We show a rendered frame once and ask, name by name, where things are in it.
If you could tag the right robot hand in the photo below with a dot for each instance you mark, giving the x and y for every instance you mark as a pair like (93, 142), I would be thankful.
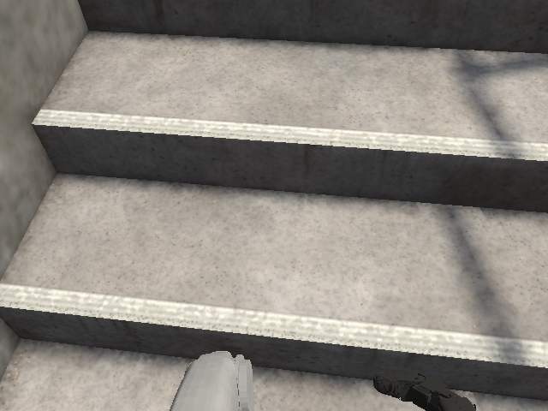
(424, 391)

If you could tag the left robot thigh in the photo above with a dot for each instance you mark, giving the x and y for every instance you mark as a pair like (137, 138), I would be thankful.
(216, 382)

